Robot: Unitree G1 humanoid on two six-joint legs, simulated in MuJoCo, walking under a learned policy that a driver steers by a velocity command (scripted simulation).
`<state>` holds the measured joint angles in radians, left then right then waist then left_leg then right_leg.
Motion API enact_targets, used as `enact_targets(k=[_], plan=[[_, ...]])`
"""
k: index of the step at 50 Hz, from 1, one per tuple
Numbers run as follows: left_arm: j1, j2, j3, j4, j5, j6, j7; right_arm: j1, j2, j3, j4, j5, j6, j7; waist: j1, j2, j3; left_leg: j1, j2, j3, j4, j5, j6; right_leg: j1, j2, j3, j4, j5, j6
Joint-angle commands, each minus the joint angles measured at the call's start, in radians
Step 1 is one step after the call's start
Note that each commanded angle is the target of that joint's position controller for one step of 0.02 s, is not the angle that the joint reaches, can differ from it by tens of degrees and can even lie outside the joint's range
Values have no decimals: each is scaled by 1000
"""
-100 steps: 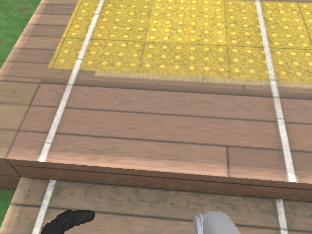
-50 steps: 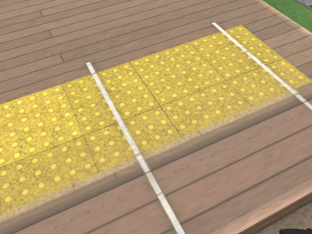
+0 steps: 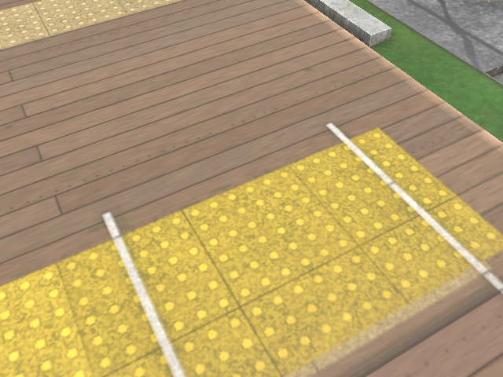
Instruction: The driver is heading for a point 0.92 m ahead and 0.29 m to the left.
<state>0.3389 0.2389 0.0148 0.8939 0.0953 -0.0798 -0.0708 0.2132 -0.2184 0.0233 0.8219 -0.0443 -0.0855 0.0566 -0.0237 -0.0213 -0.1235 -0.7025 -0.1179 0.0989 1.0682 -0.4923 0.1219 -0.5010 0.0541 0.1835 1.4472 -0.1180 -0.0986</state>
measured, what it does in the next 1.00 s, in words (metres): climbs, turning left: right foot, then left foot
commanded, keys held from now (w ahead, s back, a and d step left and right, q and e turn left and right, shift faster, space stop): w+q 1.00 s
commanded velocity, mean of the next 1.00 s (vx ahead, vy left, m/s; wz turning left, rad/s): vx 0.50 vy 0.00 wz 0.52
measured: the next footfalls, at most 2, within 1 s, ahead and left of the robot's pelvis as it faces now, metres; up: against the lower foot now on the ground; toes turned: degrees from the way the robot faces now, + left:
right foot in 0.34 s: +0.41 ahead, -0.12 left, +0.00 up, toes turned +9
left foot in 0.88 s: +0.60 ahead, +0.22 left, +0.00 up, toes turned +33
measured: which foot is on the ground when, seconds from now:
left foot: down 0.00-0.36, up 0.38-0.86, down 0.88-1.00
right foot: up 0.00-0.32, down 0.34-0.90, up 0.92-1.00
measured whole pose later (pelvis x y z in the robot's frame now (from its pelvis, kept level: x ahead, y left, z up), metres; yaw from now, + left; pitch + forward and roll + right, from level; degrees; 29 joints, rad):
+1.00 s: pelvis +0.54 +0.11 +0.07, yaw +35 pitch +3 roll +0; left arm 0.23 0.25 0.07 0.87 -0.02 -0.13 0.03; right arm 0.15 -0.26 -0.09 0.82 0.02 -0.03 0.01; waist 0.00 0.00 0.03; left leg -0.43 -0.08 0.02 0.56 -0.18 0.10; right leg -0.40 -0.08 0.01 1.29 -0.39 0.03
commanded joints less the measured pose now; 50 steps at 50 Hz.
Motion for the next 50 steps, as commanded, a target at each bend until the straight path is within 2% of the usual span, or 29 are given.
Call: enact_targets(k=[1,3,4,5,7,9,11,14,16,17,18,19,20,21,22,24,27,30,35,36,37,40,43,44,45,46,47,48,50], plan=[[-131,-39,-36,-158,3,3,35,63,66,13,110,-3,-14,-4,78,-34,3,290,228,-668,-551,124,196,-533,-41,40,343,-30,-40],[-116,-14,-46,-154,12,18,31,-11,71,17,125,6,-29,-13,119,8,33,248,183,-527,-631,206,168,-565,-67,-12,286,-99,-36],[-142,3,-45,-158,4,8,29,0,46,11,139,-13,-37,-19,108,9,34,209,151,-463,-657,204,144,-525,-82,-46,191,-57,-27],[-212,36,-31,-183,-29,-6,30,-36,-6,-5,112,-25,-42,-11,92,0,64,86,131,-389,-720,208,141,-382,-105,-112,36,-71,1],[-305,43,-24,-219,-26,-29,31,0,-35,-1,94,-36,-73,-14,72,60,76,9,109,-346,-753,414,114,-212,-144,-159,-115,42,56],[-411,19,-40,-249,-25,-16,18,66,-78,-21,81,8,-85,-12,12,39,79,65,107,-295,-762,464,98,-61,-126,-200,-481,40,118],[-488,-19,-51,-266,-30,11,8,224,-112,-44,117,19,-75,10,-52,75,110,223,162,-342,-749,497,118,-23,-91,-228,-657,33,165],[-542,41,-26,-283,-44,8,27,260,-163,-77,119,11,-54,26,-44,98,126,497,262,-462,-685,706,125,-42,-48,-221,-890,90,131],[-393,126,15,-246,-78,-24,60,210,-176,-91,103,-14,-51,29,35,98,34,540,229,-430,-549,1007,39,212,-54,-223,-932,184,36],[-170,162,28,-190,-76,-44,77,214,-92,-71,83,-20,-60,26,97,2,-173,427,146,-367,-293,945,-29,575,-182,-132,-838,395,-98],[57,186,32,-146,-60,-51,74,419,82,-19,71,-43,-80,15,75,-284,-499,65,-21,-278,61,265,-125,1148,-486,298,-870,599,-423],[178,148,36,-88,-46,-38,84,254,-22,-48,71,-7,-70,28,182,-209,-365,-172,-12,-250,326,-53,-118,1073,-527,518,-1057,260,-367],[71,151,48,-85,-52,-39,99,134,-61,-69,57,11,-51,26,153,-103,-88,-261,78,-244,437,109,-84,783,-484,374,-1121,-30,-223],[-44,82,29,-96,-54,-34,106,102,-60,-69,70,6,-40,8,103,-53,14,-214,147,-232,388,235,-67,541,-446,230,-1180,-139,-156],[-101,-7,5,-106,-59,-29,105,118,-45,-68,90,-18,-35,-1,52,-57,-7,-122,189,-243,290,292,-63,463,-406,121,-1222,-30,-139],[-151,-73,-6,-104,-59,-27,110,34,6,-57,72,-40,-23,16,12,-52,-4,-57,221,-206,232,259,-71,397,-357,-7,-1274,95,-128],[-118,-39,16,-72,-38,-41,106,-47,30,-53,61,-3,-21,44,17,-41,29,-114,237,-175,155,336,-74,372,-328,-165,-1329,153,-134],[-44,-11,17,-25,-8,-49,88,-95,25,-51,58,0,-13,63,14,-25,73,-133,237,-151,-26,525,-62,370,-325,-286,-1343,335,-140],[40,35,11,43,-13,-65,63,-189,5,-50,29,-1,16,64,18,-38,123,-69,220,-121,-266,597,-40,472,-344,-386,-1349,480,-115],[31,175,65,40,-114,-32,89,-298,-28,-65,-35,119,25,17,41,13,191,-61,207,-102,-287,585,-47,455,-322,-438,-1324,269,-9],[53,175,67,46,-126,-20,101,-337,-27,-59,-53,117,29,0,56,13,196,-49,203,-94,-330,575,-46,469,-333,-430,-1323,201,4],[73,149,79,60,-108,1,110,-346,-43,-77,-89,84,49,-10,48,-54,212,12,168,-31,-395,428,-19,557,-352,-449,-1226,426,15],[31,175,99,38,-120,19,117,-135,-102,-123,-68,75,56,-7,-72,-88,101,306,54,53,-484,305,51,567,-336,-477,-864,854,41],[26,164,96,18,-113,21,122,42,-186,-166,-20,72,60,-25,-136,-56,1,610,52,-25,-508,352,95,391,-292,-476,-611,738,79],[49,72,67,-41,-72,1,113,138,-302,-193,-2,73,65,-47,-96,170,-84,995,303,-464,-512,401,230,-70,-159,-454,-214,-32,145],[35,33,45,-83,-94,-49,95,155,-308,-181,-28,63,55,-48,-72,211,-241,1142,453,-917,-720,263,358,-283,-9,-208,22,-476,158],[-95,89,65,-114,-135,-80,84,166,-240,-165,-23,49,49,-53,-107,140,-185,1108,413,-815,-771,297,291,-393,-64,-111,62,-391,136],[-130,93,63,-129,-142,-92,87,104,-188,-153,-31,55,41,-56,-73,114,-91,966,377,-658,-761,376,243,-397,-112,-117,-11,-289,119],[-130,116,79,-128,-96,-80,105,-41,-127,-133,-75,64,31,-55,24,33,-2,648,314,-489,-786,511,194,-233,-181,-111,-164,-198,128]])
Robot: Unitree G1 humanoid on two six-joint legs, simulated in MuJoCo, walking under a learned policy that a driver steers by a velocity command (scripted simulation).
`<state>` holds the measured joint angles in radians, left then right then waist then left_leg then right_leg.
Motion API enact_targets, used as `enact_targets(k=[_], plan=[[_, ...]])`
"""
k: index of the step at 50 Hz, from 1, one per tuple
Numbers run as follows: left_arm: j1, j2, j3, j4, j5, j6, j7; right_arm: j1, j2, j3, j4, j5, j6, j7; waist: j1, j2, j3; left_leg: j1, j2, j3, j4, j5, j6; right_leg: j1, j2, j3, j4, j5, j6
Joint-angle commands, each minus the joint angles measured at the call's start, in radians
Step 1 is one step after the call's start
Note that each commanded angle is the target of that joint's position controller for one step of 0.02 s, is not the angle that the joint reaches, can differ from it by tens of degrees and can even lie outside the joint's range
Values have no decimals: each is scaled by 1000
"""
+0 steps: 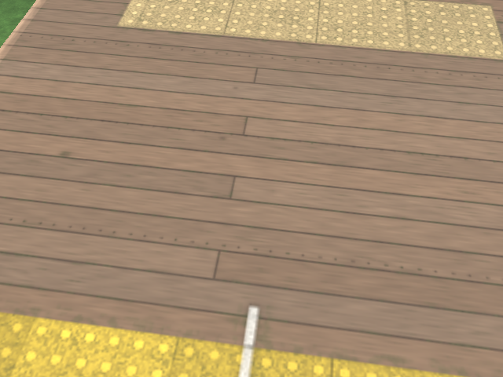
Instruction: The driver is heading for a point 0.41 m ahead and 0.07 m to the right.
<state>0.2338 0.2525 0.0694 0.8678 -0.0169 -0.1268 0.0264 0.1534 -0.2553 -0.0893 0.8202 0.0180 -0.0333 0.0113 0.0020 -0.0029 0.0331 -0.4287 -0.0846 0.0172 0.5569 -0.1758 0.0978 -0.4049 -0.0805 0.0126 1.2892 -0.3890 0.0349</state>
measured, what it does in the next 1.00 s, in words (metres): walks ahead: right foot, then left foot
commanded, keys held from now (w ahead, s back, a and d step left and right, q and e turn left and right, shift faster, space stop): w+q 0.04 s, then w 0.28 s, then no key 0.68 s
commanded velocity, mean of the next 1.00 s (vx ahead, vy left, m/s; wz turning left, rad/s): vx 0.27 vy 0.00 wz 0.16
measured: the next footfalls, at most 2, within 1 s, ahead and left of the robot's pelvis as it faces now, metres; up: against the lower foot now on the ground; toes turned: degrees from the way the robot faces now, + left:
right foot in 0.36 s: +0.37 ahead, -0.14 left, +0.00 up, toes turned +6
left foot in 0.76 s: +0.40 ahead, +0.10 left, +0.00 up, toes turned +6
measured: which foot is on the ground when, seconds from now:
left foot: down 0.00-0.38, up 0.40-0.74, down 0.76-1.00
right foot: up 0.00-0.34, down 0.36-1.00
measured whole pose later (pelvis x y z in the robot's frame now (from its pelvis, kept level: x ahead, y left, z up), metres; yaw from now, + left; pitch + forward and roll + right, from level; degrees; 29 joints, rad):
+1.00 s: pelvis +0.34 -0.03 +0.01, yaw +7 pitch +0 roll -1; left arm 0.17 0.21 0.03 0.97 0.01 -0.01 0.01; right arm 0.14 -0.20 -0.07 0.86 0.00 -0.01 -0.04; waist 0.02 0.00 0.02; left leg -0.30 0.02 -0.04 0.54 -0.24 -0.02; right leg -0.19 0.02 -0.03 0.51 -0.32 -0.02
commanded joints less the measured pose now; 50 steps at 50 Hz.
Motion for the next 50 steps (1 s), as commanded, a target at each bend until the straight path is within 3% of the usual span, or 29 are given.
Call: enact_targets(k=[1,4,6,8,11,13,16,17,18,19,20,21,22,23,24,26,29,32,35,37,38,39,40,41,42,45,50], plan=[[-20,102,30,-110,19,-16,6,5,-73,-14,-82,-5,-26,-10,24,14,-137,284,259,-386,-293,197,216,-270,-58,63,-48,76,0],[-60,59,19,-135,30,15,4,35,-115,-23,-87,-9,-35,-24,36,20,-102,149,230,-303,-326,269,211,-227,-50,29,-231,141,22],[-138,33,4,-151,35,18,1,76,-125,-27,-77,-4,-35,-32,5,43,-82,111,192,-237,-328,270,179,-189,-31,11,-412,284,23],[-210,20,-6,-159,26,17,-9,121,-125,-27,-63,-1,-33,-33,-35,75,-72,108,174,-207,-323,210,152,-134,-1,4,-571,419,18],[-285,52,-3,-174,6,15,-22,174,-131,-28,-45,4,-35,-29,-73,87,-51,174,219,-255,-308,98,146,-125,18,18,-674,463,8],[-328,73,1,-193,4,9,-33,199,-131,-27,-37,5,-34,-29,-85,82,-31,250,254,-297,-264,72,136,-150,25,25,-727,404,-18],[-269,96,11,-182,8,-3,-44,187,-141,-31,-41,0,-26,-34,-38,108,-41,306,271,-326,-170,168,101,-56,51,1,-797,315,-67],[-176,117,25,-150,21,-7,-40,175,-119,-25,-47,-1,-23,-35,5,98,-82,310,216,-296,-57,339,73,66,74,-15,-837,331,-94],[-40,165,40,-124,43,-15,-39,161,-83,-11,-65,-11,-26,-36,60,44,-198,236,149,-235,162,355,30,284,-28,78,-801,518,-149],[86,240,60,-102,63,-9,-37,284,-31,5,-65,-2,-38,-38,59,-175,-354,-96,16,-129,522,55,-61,669,-240,386,-795,625,-315],[133,188,50,-76,34,4,-46,310,-65,4,-54,-5,-47,-36,69,-299,-401,-240,-20,-162,697,-430,-94,718,-338,642,-911,639,-390],[72,128,31,-92,16,12,-45,258,-131,-15,-55,4,-45,-35,70,-177,-286,-303,28,-203,793,-394,-101,623,-313,552,-909,592,-356],[-8,100,19,-110,23,23,-41,179,-126,-14,-70,3,-38,-36,52,-91,-212,-295,72,-166,791,-325,-106,496,-271,418,-912,642,-320],[-68,73,7,-111,25,29,-42,128,-114,-15,-84,-9,-29,-39,27,-45,-144,-273,108,-131,729,-280,-109,371,-223,318,-933,725,-299],[-95,51,-2,-108,29,28,-42,121,-100,-18,-89,-16,-19,-43,-2,-51,-124,-219,143,-125,653,-245,-107,296,-190,255,-951,783,-273],[-109,34,-11,-85,40,26,-42,150,-43,-8,-81,-16,-5,-47,-34,-88,-131,-107,147,-100,522,-187,-119,210,-133,160,-974,909,-258],[-120,83,0,-59,39,34,-30,123,-9,6,-82,-19,2,-55,-43,-104,-173,-9,142,-77,297,-86,-136,195,-107,72,-972,1010,-254],[-93,106,4,-30,28,52,-23,72,-29,5,-77,-13,14,-56,-19,-101,-190,66,133,-67,164,13,-143,204,-110,62,-980,905,-246],[-85,96,-2,-7,26,66,-22,23,-42,2,-76,-15,26,-55,-6,-94,-145,112,133,-70,52,24,-128,191,-117,94,-983,674,-240],[-84,77,-11,5,15,72,-21,22,-44,1,-68,-26,23,-54,-24,-74,-117,203,125,-58,-109,121,-98,164,-82,100,-953,478,-197],[-52,61,-17,14,20,71,-22,22,-69,-4,-67,-36,22,-56,-16,-40,-116,265,162,-100,-136,242,-80,140,-53,100,-931,371,-157],[1,48,-19,21,38,67,-25,22,-114,-12,-72,-38,24,-61,27,31,-135,354,221,-147,-98,390,-51,80,6,70,-894,225,-119],[61,38,-19,40,36,66,-29,4,-129,-18,-63,-26,32,-62,65,126,-141,379,236,-159,-73,335,-14,42,60,25,-904,95,-91],[24,35,-23,43,31,74,-26,-14,-78,-12,-60,-19,37,-55,40,129,-121,309,208,-147,-89,160,-19,82,74,-6,-902,82,-74],[-29,46,-22,38,29,83,-22,-27,-50,-5,-58,-20,37,-51,20,101,-80,263,182,-139,-101,103,-35,86,76,-15,-891,96,-65],[-41,50,-21,44,34,106,-11,-30,-55,-4,-35,-25,20,-48,24,82,-60,244,164,-122,-83,187,-52,110,64,-6,-874,169,-65],[-45,55,-18,73,25,111,-7,-23,-59,-3,10,-19,12,-52,19,44,-83,274,155,-111,-51,292,-47,154,55,-3,-845,266,-65]])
